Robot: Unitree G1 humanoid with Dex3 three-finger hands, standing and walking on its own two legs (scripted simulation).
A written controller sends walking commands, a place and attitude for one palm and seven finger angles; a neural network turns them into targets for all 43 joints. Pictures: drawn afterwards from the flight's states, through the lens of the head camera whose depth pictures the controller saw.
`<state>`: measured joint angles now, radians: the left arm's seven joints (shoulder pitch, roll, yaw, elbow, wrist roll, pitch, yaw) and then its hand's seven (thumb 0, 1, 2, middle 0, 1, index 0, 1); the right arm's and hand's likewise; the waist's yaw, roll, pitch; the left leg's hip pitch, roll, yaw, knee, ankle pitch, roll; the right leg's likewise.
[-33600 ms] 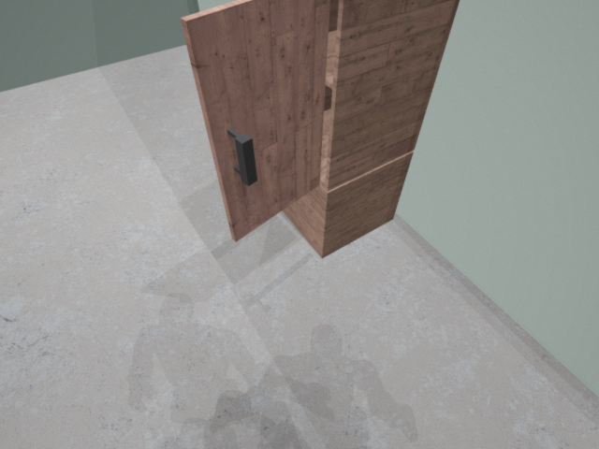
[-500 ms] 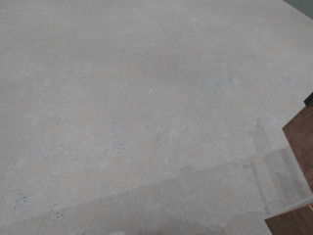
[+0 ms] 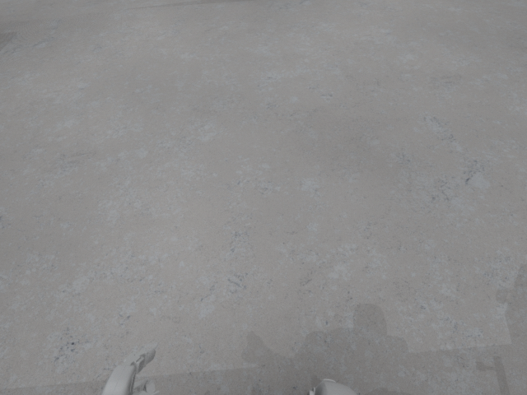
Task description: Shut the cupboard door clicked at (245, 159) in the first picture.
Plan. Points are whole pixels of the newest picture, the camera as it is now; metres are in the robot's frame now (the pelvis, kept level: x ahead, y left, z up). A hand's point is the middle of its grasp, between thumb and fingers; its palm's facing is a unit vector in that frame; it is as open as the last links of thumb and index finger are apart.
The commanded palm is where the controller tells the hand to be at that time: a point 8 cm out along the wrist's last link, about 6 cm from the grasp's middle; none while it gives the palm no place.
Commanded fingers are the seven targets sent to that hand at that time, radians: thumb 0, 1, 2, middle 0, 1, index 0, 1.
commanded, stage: walk to a spot facing it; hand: left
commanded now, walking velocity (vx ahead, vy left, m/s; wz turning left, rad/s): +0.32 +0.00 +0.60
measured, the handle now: out of the picture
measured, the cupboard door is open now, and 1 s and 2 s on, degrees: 74 74 74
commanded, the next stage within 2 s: turn to face it in 0.50 s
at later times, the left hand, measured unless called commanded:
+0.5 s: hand out of the picture +0.06 +0.18 -0.16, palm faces +0.41 -0.90 -0.16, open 7.4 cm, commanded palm none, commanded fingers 0.00 0.90 0.90 -0.20 -0.30 -0.20 -0.30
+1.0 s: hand (132, 280) +0.35 +0.30 -0.15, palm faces +0.28 -0.94 -0.17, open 7.4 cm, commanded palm none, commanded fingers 0.00 0.90 0.90 -0.20 -0.30 -0.20 -0.30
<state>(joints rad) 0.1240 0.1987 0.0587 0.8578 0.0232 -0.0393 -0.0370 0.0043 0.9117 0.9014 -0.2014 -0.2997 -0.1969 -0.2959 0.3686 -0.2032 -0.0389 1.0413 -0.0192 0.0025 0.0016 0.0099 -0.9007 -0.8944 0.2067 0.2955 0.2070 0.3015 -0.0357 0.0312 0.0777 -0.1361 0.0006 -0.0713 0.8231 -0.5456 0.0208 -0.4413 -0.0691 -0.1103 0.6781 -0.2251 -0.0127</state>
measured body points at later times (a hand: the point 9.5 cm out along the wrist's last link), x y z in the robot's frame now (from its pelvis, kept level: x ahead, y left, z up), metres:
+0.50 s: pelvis +0.18 +0.04 +0.01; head +0.22 +0.08 +0.45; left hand +0.04 +0.23 -0.15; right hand +0.41 -0.13 -0.11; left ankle +0.23 +0.15 -0.71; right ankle +0.09 -0.10 -0.71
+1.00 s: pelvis +0.31 +0.10 +0.02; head +0.34 +0.11 +0.47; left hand +0.34 +0.35 -0.13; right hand +0.40 -0.12 -0.14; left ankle +0.23 +0.15 -0.72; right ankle +0.37 -0.01 -0.70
